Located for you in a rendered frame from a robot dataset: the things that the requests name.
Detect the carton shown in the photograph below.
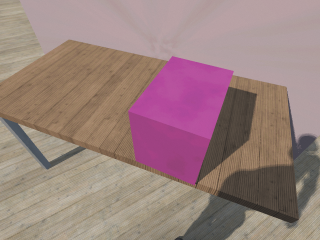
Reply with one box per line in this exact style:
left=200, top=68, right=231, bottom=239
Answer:
left=128, top=56, right=234, bottom=185

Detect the table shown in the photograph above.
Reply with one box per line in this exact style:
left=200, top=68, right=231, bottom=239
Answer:
left=0, top=39, right=299, bottom=224

